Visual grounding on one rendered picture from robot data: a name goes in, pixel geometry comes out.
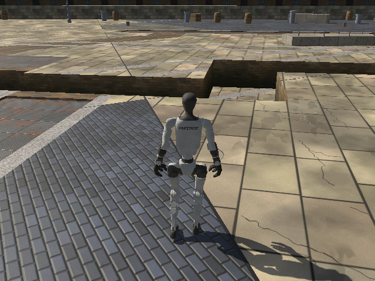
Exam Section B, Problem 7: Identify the robot left hand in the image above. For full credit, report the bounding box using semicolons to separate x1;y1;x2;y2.
154;164;167;177

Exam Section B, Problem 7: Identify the robot thigh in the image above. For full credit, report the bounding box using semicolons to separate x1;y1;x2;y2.
193;163;207;202
168;163;180;200

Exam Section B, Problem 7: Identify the robot right hand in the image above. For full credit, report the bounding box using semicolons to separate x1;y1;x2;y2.
209;164;222;177

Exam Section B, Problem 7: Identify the left robot thigh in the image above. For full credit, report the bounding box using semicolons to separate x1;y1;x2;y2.
168;163;180;200

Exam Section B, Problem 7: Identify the robot left forearm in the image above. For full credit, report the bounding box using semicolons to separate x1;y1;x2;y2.
155;142;166;166

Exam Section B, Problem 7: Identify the robot right forearm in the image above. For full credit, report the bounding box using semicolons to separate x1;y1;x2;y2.
210;142;221;166

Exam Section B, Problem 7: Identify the robot right upper arm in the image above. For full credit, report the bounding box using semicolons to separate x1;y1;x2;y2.
201;118;216;151

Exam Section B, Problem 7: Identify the robot left upper arm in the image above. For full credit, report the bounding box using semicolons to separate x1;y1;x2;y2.
161;118;177;150

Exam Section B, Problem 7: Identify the right robot thigh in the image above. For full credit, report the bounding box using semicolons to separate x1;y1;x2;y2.
193;163;207;202

